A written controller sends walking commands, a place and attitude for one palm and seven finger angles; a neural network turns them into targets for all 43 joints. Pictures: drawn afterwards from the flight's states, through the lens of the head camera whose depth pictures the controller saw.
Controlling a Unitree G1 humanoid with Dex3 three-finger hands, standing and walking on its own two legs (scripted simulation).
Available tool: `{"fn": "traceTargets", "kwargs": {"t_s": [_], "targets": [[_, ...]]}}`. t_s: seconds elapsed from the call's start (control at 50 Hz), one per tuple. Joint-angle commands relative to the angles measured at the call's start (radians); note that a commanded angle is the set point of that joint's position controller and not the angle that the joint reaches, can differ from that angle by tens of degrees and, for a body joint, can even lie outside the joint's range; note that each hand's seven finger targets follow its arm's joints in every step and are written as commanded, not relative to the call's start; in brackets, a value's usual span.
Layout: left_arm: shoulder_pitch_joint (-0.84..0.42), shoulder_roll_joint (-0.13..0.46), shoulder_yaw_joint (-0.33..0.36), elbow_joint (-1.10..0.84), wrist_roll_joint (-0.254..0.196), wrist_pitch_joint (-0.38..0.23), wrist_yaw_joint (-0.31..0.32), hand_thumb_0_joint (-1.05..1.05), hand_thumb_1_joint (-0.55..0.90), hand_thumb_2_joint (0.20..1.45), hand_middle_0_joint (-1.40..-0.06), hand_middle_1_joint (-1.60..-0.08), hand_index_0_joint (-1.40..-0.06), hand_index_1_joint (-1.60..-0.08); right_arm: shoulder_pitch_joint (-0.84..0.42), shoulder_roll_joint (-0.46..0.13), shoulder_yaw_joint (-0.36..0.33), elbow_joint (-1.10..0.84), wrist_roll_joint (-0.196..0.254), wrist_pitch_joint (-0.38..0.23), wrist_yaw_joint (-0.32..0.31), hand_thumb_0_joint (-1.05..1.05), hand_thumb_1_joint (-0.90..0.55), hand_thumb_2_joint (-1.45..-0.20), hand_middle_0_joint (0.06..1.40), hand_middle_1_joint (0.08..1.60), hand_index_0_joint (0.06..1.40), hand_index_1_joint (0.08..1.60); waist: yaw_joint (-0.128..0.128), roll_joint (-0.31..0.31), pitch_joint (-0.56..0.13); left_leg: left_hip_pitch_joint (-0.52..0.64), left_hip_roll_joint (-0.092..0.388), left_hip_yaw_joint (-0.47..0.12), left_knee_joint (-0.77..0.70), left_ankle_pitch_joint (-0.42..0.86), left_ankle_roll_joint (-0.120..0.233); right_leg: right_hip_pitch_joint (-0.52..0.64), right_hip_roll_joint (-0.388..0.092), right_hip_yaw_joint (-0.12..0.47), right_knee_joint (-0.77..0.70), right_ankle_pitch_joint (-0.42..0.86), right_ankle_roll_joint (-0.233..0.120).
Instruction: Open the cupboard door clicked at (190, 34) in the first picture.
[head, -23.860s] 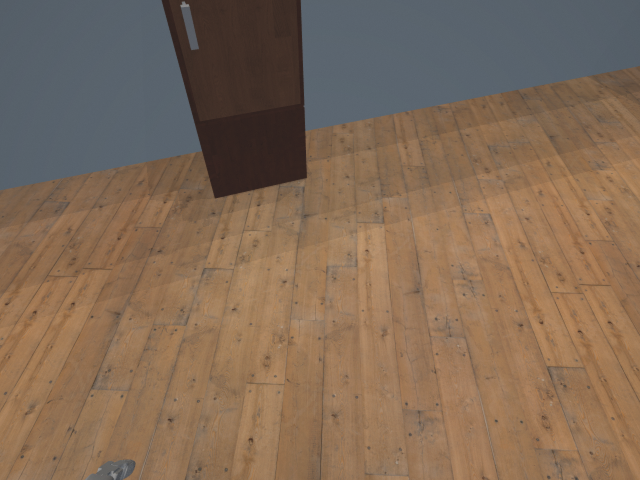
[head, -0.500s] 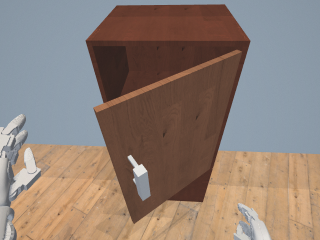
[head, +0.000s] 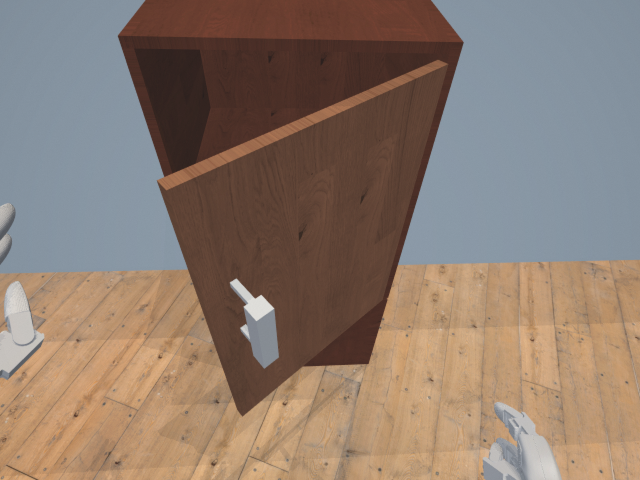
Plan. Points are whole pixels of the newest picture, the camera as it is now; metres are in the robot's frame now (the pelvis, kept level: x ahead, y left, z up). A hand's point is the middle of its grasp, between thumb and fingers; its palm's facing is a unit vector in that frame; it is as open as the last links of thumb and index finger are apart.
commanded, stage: step back with the hand held close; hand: left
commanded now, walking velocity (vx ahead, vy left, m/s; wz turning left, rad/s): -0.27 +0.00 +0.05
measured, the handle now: (252, 322) +0.31 +0.11 +0.02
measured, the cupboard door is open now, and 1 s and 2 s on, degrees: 39 39 39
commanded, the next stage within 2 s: stop stepping back and stand still in 0.54 s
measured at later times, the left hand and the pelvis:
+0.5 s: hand out of the picture +0.12 +0.28 +0.15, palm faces +0.41 -0.79 -0.45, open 7.4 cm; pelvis -0.10 +0.01 -0.01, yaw +0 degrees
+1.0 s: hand out of the picture +0.01 +0.29 +0.13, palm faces +0.48 -0.83 -0.28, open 7.5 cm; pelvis -0.21 +0.02 +0.00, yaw -1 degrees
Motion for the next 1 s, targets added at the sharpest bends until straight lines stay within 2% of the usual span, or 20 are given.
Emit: {"fn": "traceTargets", "kwargs": {"t_s": [0.0, 0.14, 0.24, 0.36, 0.44, 0.52, 0.56, 0.58, 0.6, 0.62, 0.64, 0.68, 0.72, 0.76, 0.82, 0.84, 0.88, 0.9, 0.94, 0.98], "targets": [[0.001, 0.152, 0.122, -0.187, 0.004, -0.066, 0.023, 0.0, 0.9, 0.9, -0.2, -0.3, -0.2, -0.3, -0.101, -0.125, -0.034, -0.166, -0.009, -0.056, -0.001, 0.0, -0.9, -0.9, 0.2, 0.3, 0.2, 0.3, 0.024, 0.062, -0.084, -0.155, 0.143, -0.207, -0.156, -0.06, 0.016, 0.128, -0.136, 0.19, -0.027, 0.078, 0.034], [-0.096, 0.142, 0.134, -0.205, 0.047, -0.087, 0.029, 0.0, 0.9, 0.9, -0.2, -0.3, -0.2, -0.3, -0.082, -0.136, -0.033, -0.174, -0.025, -0.091, -0.015, 0.0, -0.9, -0.9, 0.2, 0.3, 0.2, 0.3, 0.026, 0.11, -0.032, -0.493, 0.234, -0.322, -0.329, -0.51, 0.076, 0.305, -0.059, 0.132, 0.173, -0.071, 0.057], [-0.149, 0.139, 0.138, -0.238, 0.059, -0.098, 0.019, 0.0, 0.9, 0.9, -0.2, -0.3, -0.2, -0.3, -0.076, -0.118, -0.037, -0.162, -0.04, -0.126, -0.005, 0.0, -0.9, -0.9, 0.2, 0.3, 0.2, 0.3, 0.028, 0.125, -0.046, -0.471, 0.304, -0.381, -0.402, -0.5, 0.098, 0.288, -0.007, 0.081, 0.386, -0.115, 0.066], [-0.109, 0.096, 0.09, -0.211, 0.019, -0.114, 0.009, 0.0, 0.9, 0.9, -0.2, -0.3, -0.2, -0.3, -0.073, -0.104, -0.029, -0.093, -0.053, -0.159, 0.016, 0.0, -0.9, -0.9, 0.2, 0.3, 0.2, 0.3, 0.021, 0.104, -0.08, -0.077, 0.269, -0.346, -0.36, -0.156, 0.035, 0.069, -0.013, 0.063, 0.101, -0.263, 0.04], [-0.104, 0.127, 0.098, -0.28, -0.005, -0.137, 0.002, 0.0, 0.9, 0.9, -0.2, -0.3, -0.2, -0.3, -0.078, -0.099, -0.033, -0.055, -0.047, -0.168, 0.03, 0.0, -0.9, -0.9, 0.2, 0.3, 0.2, 0.3, 0.043, 0.158, -0.282, 0.257, 0.235, -0.262, -0.242, 0.398, -0.039, 0.037, -0.008, 0.045, -0.072, -0.191, 0.033], [-0.007, 0.222, 0.213, -0.388, -0.035, -0.156, -0.01, 0.0, 0.9, 0.9, -0.2, -0.3, -0.2, -0.3, -0.106, -0.088, -0.035, -0.08, -0.04, -0.156, 0.047, 0.0, -0.9, -0.9, 0.2, 0.3, 0.2, 0.3, 0.075, 0.186, -0.469, 0.468, 0.222, -0.197, -0.132, 0.728, -0.016, 0.032, -0.009, 0.03, -0.059, -0.148, 0.053], [0.041, 0.247, 0.264, -0.415, -0.057, -0.155, -0.018, 0.0, 0.9, 0.9, -0.2, -0.3, -0.2, -0.3, -0.141, -0.079, -0.025, -0.115, -0.034, -0.146, 0.058, 0.0, -0.9, -0.9, 0.2, 0.3, 0.2, 0.3, 0.079, 0.173, -0.496, 0.447, 0.22, -0.173, -0.114, 0.729, 0.0, 0.05, -0.02, 0.027, -0.053, -0.081, 0.065], [0.061, 0.256, 0.284, -0.424, -0.068, -0.156, -0.02, 0.0, 0.9, 0.9, -0.2, -0.3, -0.2, -0.3, -0.154, -0.075, -0.024, -0.13, -0.027, -0.139, 0.058, 0.0, -0.9, -0.9, 0.2, 0.3, 0.2, 0.3, 0.076, 0.144, -0.485, 0.403, 0.199, -0.139, -0.087, 0.652, 0.0, 0.058, -0.042, 0.031, -0.071, 0.021, 0.08], [0.109, 0.274, 0.317, -0.393, -0.078, -0.154, -0.02, 0.0, 0.9, 0.9, -0.2, -0.3, -0.2, -0.3, -0.164, -0.072, -0.023, -0.146, -0.011, -0.13, 0.055, 0.0, -0.9, -0.9, 0.2, 0.3, 0.2, 0.3, 0.072, 0.03, -0.444, 0.328, 0.156, -0.098, -0.035, 0.453, -0.011, 0.049, -0.089, 0.055, -0.102, 0.152, 0.093], [0.166, 0.317, 0.366, -0.371, -0.088, -0.151, -0.014, 0.0, 0.9, 0.9, -0.2, -0.3, -0.2, -0.3, -0.178, -0.067, -0.016, -0.157, 0.004, -0.12, 0.045, 0.0, -0.9, -0.9, 0.2, 0.3, 0.2, 0.3, 0.073, -0.106, -0.409, 0.242, 0.102, -0.066, 0.038, 0.195, -0.037, 0.029, -0.186, 0.103, -0.139, 0.242, 0.08], [0.218, 0.28, 0.347, -0.323, -0.094, -0.14, -0.01, 0.0, 0.9, 0.9, -0.2, -0.3, -0.2, -0.3, -0.158, -0.057, -0.014, -0.148, 0.014, -0.106, 0.038, 0.0, -0.9, -0.9, 0.2, 0.3, 0.2, 0.3, 0.05, -0.161, -0.295, 0.171, 0.045, -0.041, 0.172, 0.048, -0.064, -0.072, -0.274, 0.17, -0.179, 0.176, 0.044], [0.169, 0.228, 0.293, -0.25, -0.067, -0.11, -0.003, 0.0, 0.9, 0.9, -0.2, -0.3, -0.2, -0.3, -0.171, -0.07, -0.019, -0.12, 0.003, -0.089, 0.031, 0.0, -0.9, -0.9, 0.2, 0.3, 0.2, 0.3, 0.031, -0.077, -0.093, -0.001, 0.044, -0.103, 0.424, -0.071, -0.081, -0.228, -0.341, 0.274, -0.218, -0.051, -0.044], [0.034, 0.188, 0.225, -0.194, -0.044, -0.071, 0.001, 0.0, 0.9, 0.9, -0.2, -0.3, -0.2, -0.3, -0.162, -0.076, -0.015, -0.095, -0.016, -0.098, 0.026, 0.0, -0.9, -0.9, 0.2, 0.3, 0.2, 0.3, 0.001, 0.021, 0.03, -0.064, 0.084, -0.131, 0.421, -0.09, -0.087, -0.274, -0.356, 0.317, -0.252, -0.202, -0.088], [-0.1, 0.128, 0.121, -0.041, -0.016, -0.05, 0.02, 0.0, 0.9, 0.9, -0.2, -0.3, -0.2, -0.3, -0.123, -0.081, -0.002, -0.058, -0.023, -0.115, -0.001, 0.0, -0.9, -0.9, 0.2, 0.3, 0.2, 0.3, -0.004, 0.012, 0.14, -0.065, 0.09, -0.09, 0.223, -0.095, -0.072, -0.201, -0.289, 0.232, -0.227, -0.139, -0.051], [-0.336, 0.084, -0.008, 0.086, 0.018, -0.04, 0.023, 0.0, 0.9, 0.9, -0.2, -0.3, -0.2, -0.3, -0.109, -0.117, -0.012, -0.033, -0.013, -0.145, -0.024, 0.0, -0.9, -0.9, 0.2, 0.3, 0.2, 0.3, -0.003, -0.085, 0.203, 0.015, 0.07, -0.063, 0.027, -0.033, -0.031, -0.15, -0.235, 0.204, -0.192, 0.027, 0.041], [-0.363, 0.082, -0.026, 0.083, 0.025, -0.045, 0.022, 0.0, 0.9, 0.9, -0.2, -0.3, -0.2, -0.3, -0.096, -0.115, -0.009, -0.038, -0.013, -0.153, -0.028, 0.0, -0.9, -0.9, 0.2, 0.3, 0.2, 0.3, 0.007, -0.092, 0.193, 0.024, 0.072, -0.067, -0.009, 0.029, -0.019, -0.097, -0.209, 0.185, -0.161, 0.171, 0.063], [-0.351, 0.107, -0.016, -0.049, 0.037, -0.055, 0.022, 0.0, 0.9, 0.9, -0.2, -0.3, -0.2, -0.3, -0.072, -0.113, -0.006, -0.058, -0.02, -0.157, -0.02, 0.0, -0.9, -0.9, 0.2, 0.3, 0.2, 0.3, 0.01, -0.046, 0.031, 0.118, 0.088, -0.107, -0.039, 0.35, 0.004, 0.016, -0.147, 0.092, -0.003, 0.453, 0.091], [-0.36, 0.123, -0.006, -0.159, 0.032, -0.066, 0.019, 0.0, 0.9, 0.9, -0.2, -0.3, -0.2, -0.3, -0.067, -0.107, -0.001, -0.073, -0.015, -0.16, -0.017, 0.0, -0.9, -0.9, 0.2, 0.3, 0.2, 0.3, 0.007, 0.038, -0.039, 0.158, 0.12, -0.172, -0.08, 0.47, 0.021, 0.03, -0.104, 0.042, 0.098, 0.359, 0.1], [-0.326, 0.153, 0.034, -0.31, 0.024, -0.09, 0.021, 0.0, 0.9, 0.9, -0.2, -0.3, -0.2, -0.3, -0.076, -0.087, -0.003, -0.091, -0.025, -0.194, -0.006, 0.0, -0.9, -0.9, 0.2, 0.3, 0.2, 0.3, 0.027, 0.147, -0.135, 0.233, 0.21, -0.321, -0.18, 0.438, 0.057, -0.009, -0.058, 0.037, 0.176, -0.124, 0.083], [-0.206, 0.185, 0.094, -0.426, 0.024, -0.1, 0.033, 0.0, 0.9, 0.9, -0.2, -0.3, -0.2, -0.3, -0.08, -0.083, -0.007, -0.099, -0.041, -0.231, 0.01, 0.0, -0.9, -0.9, 0.2, 0.3, 0.2, 0.3, 0.04, 0.237, -0.165, 0.14, 0.252, -0.39, -0.312, 0.086, 0.069, 0.027, -0.052, 0.059, 0.286, -0.296, 0.064]]}}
